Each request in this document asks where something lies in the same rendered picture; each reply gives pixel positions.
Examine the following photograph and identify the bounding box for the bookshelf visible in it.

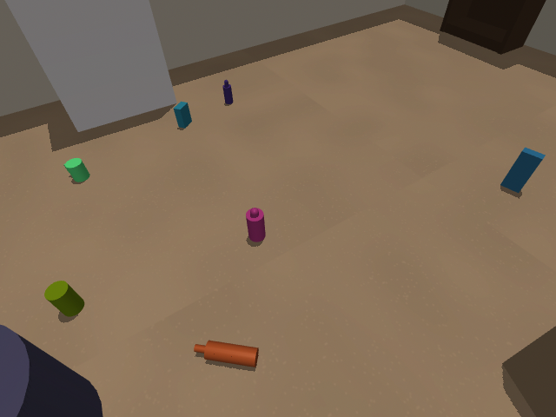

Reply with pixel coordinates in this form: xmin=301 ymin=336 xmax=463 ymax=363
xmin=440 ymin=0 xmax=546 ymax=54

